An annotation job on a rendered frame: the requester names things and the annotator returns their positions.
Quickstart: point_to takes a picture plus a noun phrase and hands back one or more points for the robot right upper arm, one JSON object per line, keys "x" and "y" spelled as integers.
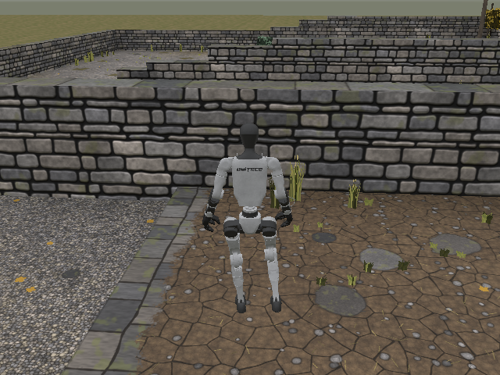
{"x": 277, "y": 175}

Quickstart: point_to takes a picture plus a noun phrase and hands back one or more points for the robot right forearm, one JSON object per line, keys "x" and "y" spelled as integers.
{"x": 285, "y": 204}

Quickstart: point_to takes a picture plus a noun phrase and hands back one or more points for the robot left thigh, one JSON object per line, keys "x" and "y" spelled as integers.
{"x": 232, "y": 235}

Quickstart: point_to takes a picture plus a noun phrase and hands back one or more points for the robot right hand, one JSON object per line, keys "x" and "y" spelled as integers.
{"x": 281, "y": 216}

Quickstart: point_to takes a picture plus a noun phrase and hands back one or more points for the robot right foot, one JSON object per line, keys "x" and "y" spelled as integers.
{"x": 276, "y": 306}

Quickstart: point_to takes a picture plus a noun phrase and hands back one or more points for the robot left hand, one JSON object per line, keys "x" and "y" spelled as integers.
{"x": 206, "y": 220}

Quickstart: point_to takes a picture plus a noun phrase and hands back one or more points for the robot left upper arm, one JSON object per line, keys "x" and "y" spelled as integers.
{"x": 221, "y": 176}

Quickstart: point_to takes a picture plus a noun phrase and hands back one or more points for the robot left forearm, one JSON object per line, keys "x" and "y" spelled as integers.
{"x": 211, "y": 206}

